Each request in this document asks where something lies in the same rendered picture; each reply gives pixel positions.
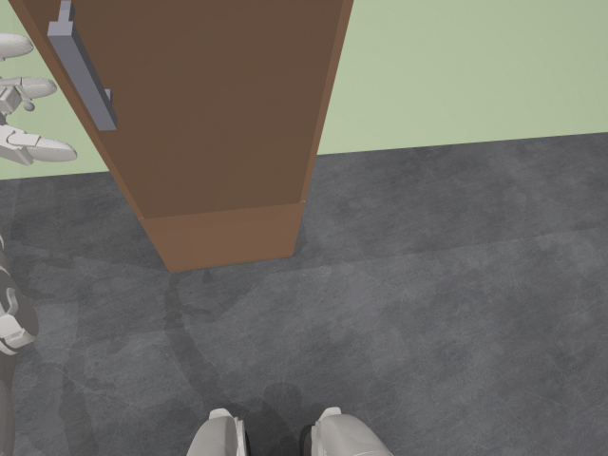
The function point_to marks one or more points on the left robot shin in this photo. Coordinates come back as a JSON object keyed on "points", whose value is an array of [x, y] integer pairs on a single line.
{"points": [[219, 412]]}

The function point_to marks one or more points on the handle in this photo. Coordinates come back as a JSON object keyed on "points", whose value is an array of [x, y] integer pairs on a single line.
{"points": [[71, 50]]}

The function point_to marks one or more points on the left robot hand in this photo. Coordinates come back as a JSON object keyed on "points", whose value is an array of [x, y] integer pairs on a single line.
{"points": [[15, 144]]}

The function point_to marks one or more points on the cupboard door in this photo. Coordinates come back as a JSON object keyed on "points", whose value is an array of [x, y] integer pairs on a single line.
{"points": [[217, 100]]}

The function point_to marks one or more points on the robot right thigh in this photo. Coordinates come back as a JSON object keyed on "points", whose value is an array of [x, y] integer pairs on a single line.
{"points": [[345, 435]]}

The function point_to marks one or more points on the left robot upper arm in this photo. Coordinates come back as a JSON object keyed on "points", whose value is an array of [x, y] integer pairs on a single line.
{"points": [[18, 326]]}

